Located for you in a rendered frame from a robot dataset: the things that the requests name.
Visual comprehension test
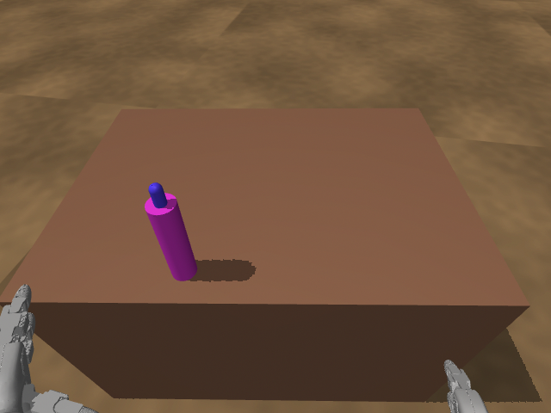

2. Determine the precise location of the left robot hand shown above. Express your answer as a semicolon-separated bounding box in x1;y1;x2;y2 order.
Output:
0;285;99;413

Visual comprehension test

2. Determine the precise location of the bottle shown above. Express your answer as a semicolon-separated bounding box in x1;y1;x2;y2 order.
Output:
145;182;197;281

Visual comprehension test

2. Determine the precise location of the right robot hand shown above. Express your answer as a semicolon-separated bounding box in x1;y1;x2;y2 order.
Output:
444;360;488;413

